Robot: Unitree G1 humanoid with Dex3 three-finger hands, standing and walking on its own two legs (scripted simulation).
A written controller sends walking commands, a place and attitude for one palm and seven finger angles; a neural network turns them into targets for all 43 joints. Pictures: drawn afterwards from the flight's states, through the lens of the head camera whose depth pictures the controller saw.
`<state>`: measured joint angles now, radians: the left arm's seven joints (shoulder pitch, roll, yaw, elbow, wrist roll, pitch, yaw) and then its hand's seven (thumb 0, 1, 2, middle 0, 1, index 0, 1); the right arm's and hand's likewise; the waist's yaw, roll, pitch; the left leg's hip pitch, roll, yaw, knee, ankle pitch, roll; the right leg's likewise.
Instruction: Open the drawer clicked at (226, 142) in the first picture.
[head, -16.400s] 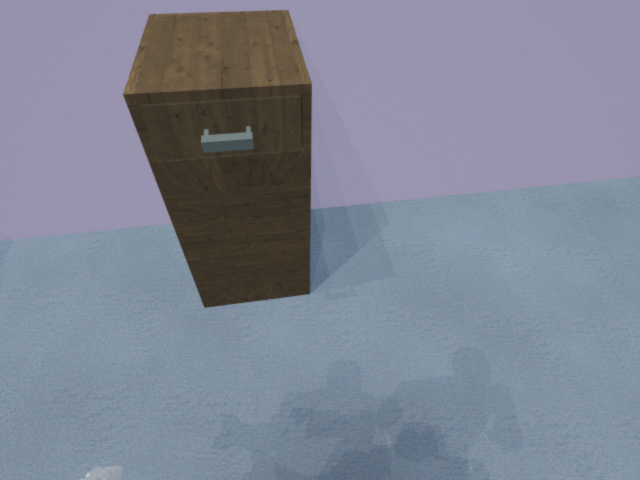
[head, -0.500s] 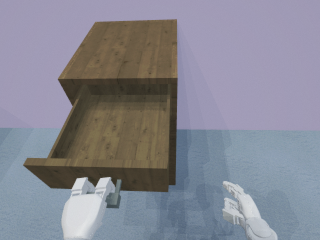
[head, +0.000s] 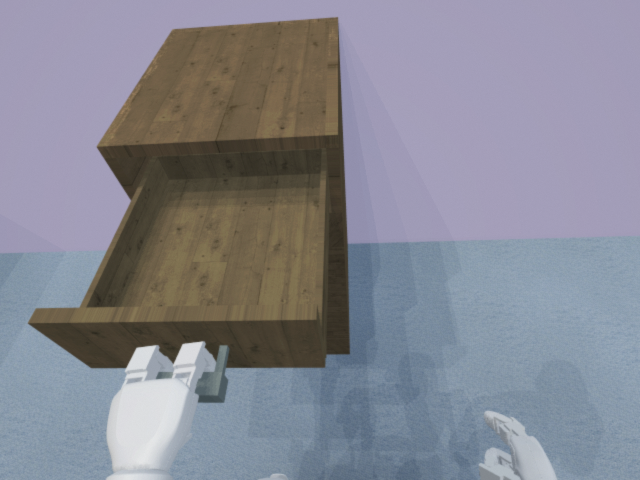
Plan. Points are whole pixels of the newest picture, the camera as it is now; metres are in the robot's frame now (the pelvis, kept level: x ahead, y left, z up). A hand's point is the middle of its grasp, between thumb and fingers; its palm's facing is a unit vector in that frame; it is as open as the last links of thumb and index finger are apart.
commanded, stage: open the thumb to release the handle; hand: left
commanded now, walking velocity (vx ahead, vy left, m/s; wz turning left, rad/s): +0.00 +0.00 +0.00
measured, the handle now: (182, 369) +0.25 +0.20 +0.02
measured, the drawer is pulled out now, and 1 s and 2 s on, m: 0.30 0.29 0.29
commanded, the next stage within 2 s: lift the hand off the handle in 0.34 s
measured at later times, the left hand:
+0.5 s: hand (180, 419) +0.19 +0.19 +0.00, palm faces +0.01 -0.13 -0.99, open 13.5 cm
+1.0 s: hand (178, 406) +0.21 +0.19 +0.01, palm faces -0.02 -0.14 -0.99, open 13.5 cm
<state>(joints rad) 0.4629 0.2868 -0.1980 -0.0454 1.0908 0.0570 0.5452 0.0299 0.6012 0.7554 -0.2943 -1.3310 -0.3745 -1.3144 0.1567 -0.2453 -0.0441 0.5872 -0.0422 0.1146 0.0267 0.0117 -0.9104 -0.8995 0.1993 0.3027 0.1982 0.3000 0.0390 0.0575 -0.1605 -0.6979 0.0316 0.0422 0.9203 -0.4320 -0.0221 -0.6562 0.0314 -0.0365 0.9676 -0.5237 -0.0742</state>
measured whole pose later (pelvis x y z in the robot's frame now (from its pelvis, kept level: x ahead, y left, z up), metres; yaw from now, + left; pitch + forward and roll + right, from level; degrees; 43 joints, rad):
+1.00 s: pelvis -0.02 +0.00 +0.02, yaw +1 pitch +7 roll +1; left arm 0.24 0.29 -0.26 0.10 1.04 0.11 0.41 0.00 -0.49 0.30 -0.35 -1.21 -0.38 -1.25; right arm 0.12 -0.20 -0.01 0.62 -0.02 0.10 -0.03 0.01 -0.91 -0.90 0.20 0.30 0.20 0.30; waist 0.05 0.07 -0.11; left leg -0.57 0.02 0.02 0.79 -0.35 -0.01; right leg -0.51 0.03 -0.06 0.83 -0.44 -0.07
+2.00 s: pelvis +0.00 +0.01 +0.05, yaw +0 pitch -1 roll +1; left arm 0.37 0.40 -0.19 -0.48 0.93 0.18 0.09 0.00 -0.50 0.30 -0.32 -1.20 -0.32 -1.21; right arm 0.07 -0.25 0.02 0.58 0.01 0.13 0.04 0.01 -0.91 -0.90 0.20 0.30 0.20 0.30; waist 0.11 0.12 -0.07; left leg -0.26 0.02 0.02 0.54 -0.27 -0.02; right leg -0.20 0.04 -0.04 0.56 -0.34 -0.06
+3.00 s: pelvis +0.01 +0.03 +0.06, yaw +1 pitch -4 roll +0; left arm 0.53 0.29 0.13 -0.55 -0.02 -0.09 0.11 -0.01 -0.31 0.38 -0.30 -1.08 -0.30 -1.09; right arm 0.20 -0.18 0.06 0.58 0.00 -0.12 -0.07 0.01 -0.91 -0.90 0.20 0.30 0.20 0.30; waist 0.06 0.03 0.01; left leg -0.15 0.00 0.02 0.47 -0.26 0.01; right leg -0.06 0.02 -0.05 0.43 -0.31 -0.03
